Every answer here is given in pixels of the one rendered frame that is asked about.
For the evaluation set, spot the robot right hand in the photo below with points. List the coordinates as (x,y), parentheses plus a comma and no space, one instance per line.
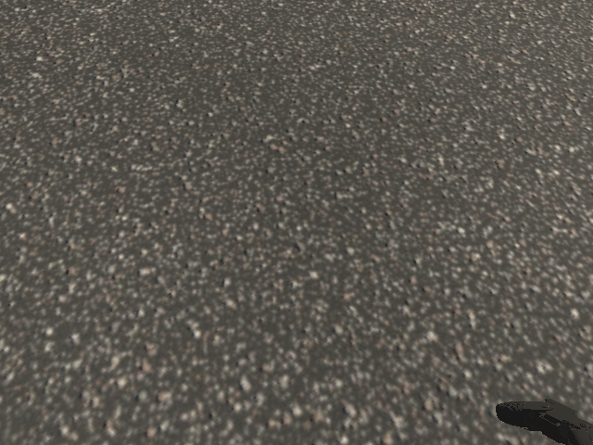
(553,419)

